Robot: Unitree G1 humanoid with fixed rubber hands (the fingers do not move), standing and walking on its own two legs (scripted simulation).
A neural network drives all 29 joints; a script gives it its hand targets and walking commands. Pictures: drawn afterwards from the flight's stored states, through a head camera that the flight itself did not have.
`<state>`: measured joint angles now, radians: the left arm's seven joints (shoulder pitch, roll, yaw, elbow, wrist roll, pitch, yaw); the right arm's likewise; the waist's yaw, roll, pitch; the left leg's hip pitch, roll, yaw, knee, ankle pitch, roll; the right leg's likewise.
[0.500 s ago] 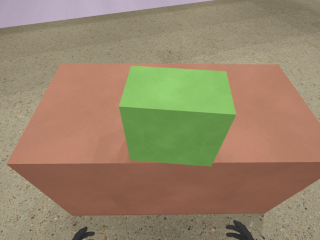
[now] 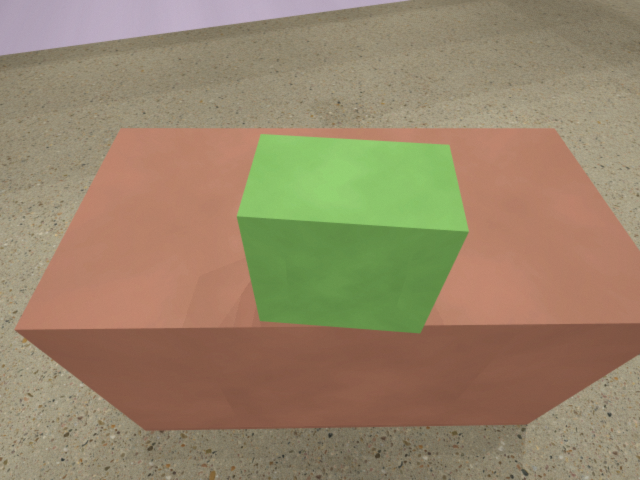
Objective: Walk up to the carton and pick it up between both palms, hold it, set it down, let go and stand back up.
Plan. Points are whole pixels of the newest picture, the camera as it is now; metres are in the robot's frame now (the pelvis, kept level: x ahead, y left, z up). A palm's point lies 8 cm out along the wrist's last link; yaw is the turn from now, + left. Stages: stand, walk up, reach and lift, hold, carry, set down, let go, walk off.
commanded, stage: stand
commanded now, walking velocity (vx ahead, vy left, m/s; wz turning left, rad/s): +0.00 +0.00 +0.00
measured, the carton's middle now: (346, 240) +0.44 -0.04 +0.01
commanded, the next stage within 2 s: walk up in 0.16 s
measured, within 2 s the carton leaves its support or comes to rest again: neither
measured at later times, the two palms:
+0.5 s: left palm out of the picture +0.02 +0.22 -0.14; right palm out of the picture +0.02 -0.24 -0.14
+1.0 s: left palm out of the picture +0.14 +0.23 -0.14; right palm out of the picture +0.05 -0.26 -0.14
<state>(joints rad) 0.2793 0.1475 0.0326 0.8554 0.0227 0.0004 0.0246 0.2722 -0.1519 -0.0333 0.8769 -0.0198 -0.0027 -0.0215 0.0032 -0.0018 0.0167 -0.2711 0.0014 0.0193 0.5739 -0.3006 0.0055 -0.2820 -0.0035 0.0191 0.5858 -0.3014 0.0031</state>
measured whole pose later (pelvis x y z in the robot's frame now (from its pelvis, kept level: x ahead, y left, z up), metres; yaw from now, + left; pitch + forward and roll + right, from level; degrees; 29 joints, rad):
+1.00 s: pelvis +0.05 -0.01 -0.01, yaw -11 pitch -1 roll +2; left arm 0.29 0.21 0.00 0.91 0.02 -0.02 0.05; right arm 0.25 -0.24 0.00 0.94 -0.04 0.02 -0.03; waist -0.01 -0.02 0.03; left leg -0.16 0.05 0.19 0.64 -0.45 -0.01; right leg -0.29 0.07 0.18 0.76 -0.43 -0.01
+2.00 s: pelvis +0.03 +0.00 +0.00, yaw -15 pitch -3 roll +2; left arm 0.24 0.27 -0.05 1.05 0.04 0.02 0.02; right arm 0.35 -0.22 0.02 1.02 -0.02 -0.01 -0.04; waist -0.01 -0.04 0.05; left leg -0.14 -0.01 0.07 0.46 -0.27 0.01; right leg -0.25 0.03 0.13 0.58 -0.29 0.01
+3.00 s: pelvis +0.01 -0.08 +0.00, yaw +2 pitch -3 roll -1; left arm 0.21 0.22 -0.03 1.02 0.00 0.00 0.02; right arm 0.32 -0.23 0.00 1.00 -0.01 -0.01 -0.02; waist -0.03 0.02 0.03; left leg -0.23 -0.01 -0.08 0.54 -0.26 -0.01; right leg -0.17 -0.01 -0.12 0.50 -0.28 -0.02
